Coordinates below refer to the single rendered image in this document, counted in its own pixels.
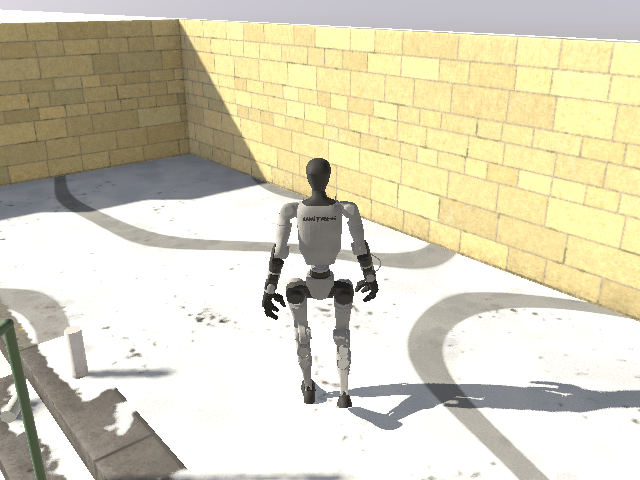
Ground stairs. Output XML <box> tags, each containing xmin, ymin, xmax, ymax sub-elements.
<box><xmin>0</xmin><ymin>355</ymin><xmax>107</xmax><ymax>480</ymax></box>

